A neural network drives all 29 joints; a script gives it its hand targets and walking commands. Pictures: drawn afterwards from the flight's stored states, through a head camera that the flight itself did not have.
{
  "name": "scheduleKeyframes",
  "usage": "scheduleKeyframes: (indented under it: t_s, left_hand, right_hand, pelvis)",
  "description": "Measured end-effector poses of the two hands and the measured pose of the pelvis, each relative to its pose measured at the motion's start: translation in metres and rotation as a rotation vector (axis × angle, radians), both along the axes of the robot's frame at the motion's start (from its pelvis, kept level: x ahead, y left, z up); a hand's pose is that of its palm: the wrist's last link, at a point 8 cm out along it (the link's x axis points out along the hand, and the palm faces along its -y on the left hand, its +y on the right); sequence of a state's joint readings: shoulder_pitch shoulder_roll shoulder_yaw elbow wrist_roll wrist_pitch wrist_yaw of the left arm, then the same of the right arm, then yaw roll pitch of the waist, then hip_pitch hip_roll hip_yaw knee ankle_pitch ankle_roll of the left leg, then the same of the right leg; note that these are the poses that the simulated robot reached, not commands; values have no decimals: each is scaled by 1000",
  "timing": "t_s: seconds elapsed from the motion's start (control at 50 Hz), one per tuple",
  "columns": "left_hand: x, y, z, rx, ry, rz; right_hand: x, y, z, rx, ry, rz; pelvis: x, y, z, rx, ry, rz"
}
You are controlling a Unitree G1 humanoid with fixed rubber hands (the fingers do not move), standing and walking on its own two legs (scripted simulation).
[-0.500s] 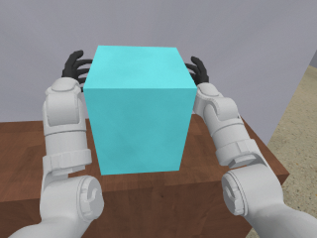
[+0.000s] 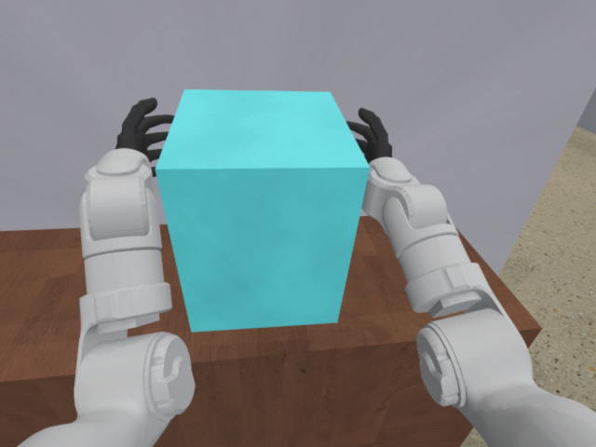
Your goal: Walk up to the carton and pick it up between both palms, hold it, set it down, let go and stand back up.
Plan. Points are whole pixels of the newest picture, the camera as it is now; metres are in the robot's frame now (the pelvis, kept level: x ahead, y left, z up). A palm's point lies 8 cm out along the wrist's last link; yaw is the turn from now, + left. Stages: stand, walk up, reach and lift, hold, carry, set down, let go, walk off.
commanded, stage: hold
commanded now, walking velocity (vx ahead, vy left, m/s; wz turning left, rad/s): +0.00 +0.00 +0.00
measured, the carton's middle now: (262, 208) +0.38 +0.01 +0.20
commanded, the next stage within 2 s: set down in 1.78 s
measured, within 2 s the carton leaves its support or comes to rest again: neither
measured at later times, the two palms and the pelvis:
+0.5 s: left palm (133, 161) +0.36 +0.16 +0.29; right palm (375, 167) +0.36 -0.14 +0.27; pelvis +0.00 +0.00 +0.00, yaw +0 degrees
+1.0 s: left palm (134, 155) +0.36 +0.16 +0.29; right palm (375, 165) +0.36 -0.14 +0.27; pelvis +0.00 +0.00 +0.00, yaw +0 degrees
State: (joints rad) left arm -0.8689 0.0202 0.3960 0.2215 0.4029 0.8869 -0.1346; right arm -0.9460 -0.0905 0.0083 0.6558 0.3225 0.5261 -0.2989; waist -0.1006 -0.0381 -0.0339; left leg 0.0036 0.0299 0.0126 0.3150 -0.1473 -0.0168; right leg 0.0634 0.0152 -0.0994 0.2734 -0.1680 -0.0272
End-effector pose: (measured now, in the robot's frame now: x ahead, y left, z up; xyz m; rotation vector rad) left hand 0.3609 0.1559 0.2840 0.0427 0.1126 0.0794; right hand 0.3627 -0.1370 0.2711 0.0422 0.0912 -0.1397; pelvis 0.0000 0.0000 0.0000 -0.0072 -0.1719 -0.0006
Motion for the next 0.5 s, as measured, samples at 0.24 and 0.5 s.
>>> scheduleKeyframes:
  t_s: [0.24,0.5]
  left_hand:
    - [1,1,7,2,-13,5]
    - [-2,1,1,-3,-9,2]
  right_hand:
    - [2,2,4,-2,-11,4]
    - [-2,1,1,-10,-6,4]
  pelvis:
    - [0,-1,0,1,6,2]
    - [-1,-1,0,-1,-2,3]
